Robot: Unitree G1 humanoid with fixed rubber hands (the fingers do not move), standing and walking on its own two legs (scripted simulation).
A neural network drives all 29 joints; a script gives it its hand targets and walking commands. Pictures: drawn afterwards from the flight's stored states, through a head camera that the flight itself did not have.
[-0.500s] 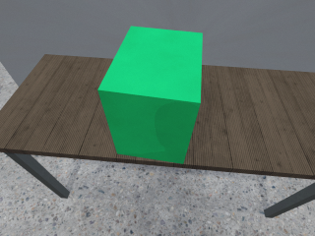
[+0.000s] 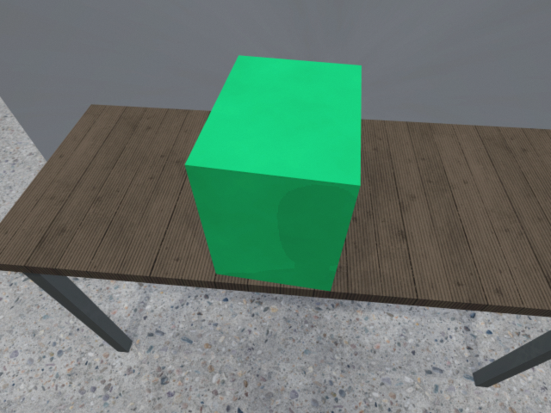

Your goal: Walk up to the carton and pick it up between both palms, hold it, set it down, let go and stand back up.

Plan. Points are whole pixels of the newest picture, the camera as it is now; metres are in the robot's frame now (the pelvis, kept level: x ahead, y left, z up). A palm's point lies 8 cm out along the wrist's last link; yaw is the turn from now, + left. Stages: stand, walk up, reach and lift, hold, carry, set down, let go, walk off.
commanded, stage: walk up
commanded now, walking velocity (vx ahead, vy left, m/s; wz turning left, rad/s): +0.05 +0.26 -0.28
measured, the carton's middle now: (285, 174) +0.50 +0.03 +0.04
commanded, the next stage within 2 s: none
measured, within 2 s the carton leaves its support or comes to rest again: neither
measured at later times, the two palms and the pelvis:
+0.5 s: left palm out of the picture +0.01 +0.32 -0.16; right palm out of the picture +0.02 -0.10 -0.13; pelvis +0.03 +0.11 +0.00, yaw -2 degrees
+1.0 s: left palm out of the picture +0.02 +0.30 -0.15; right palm out of the picture -0.01 -0.10 -0.14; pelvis +0.04 +0.10 +0.00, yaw -2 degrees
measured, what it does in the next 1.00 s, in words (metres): steps to the left: left foot, then right foot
